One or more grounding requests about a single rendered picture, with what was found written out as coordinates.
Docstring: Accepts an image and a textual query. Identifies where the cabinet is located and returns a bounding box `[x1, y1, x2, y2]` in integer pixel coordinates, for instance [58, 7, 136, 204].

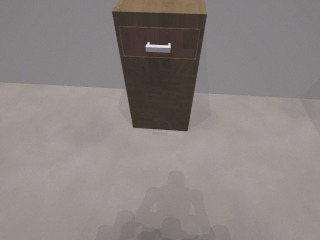
[112, 0, 207, 132]

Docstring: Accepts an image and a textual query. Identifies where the drawer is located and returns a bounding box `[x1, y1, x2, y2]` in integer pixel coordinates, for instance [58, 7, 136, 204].
[119, 26, 200, 59]

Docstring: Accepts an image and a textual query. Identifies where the handle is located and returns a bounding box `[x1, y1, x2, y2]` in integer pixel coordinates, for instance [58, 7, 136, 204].
[145, 42, 171, 53]

